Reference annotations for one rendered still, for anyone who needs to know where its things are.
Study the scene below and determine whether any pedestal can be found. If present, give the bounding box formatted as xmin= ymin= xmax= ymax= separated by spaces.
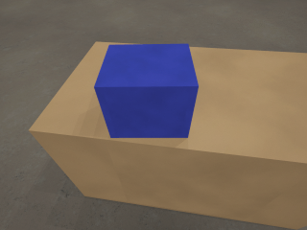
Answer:
xmin=29 ymin=41 xmax=307 ymax=230

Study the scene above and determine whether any carton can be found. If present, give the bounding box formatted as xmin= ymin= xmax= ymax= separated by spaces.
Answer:
xmin=94 ymin=43 xmax=199 ymax=138

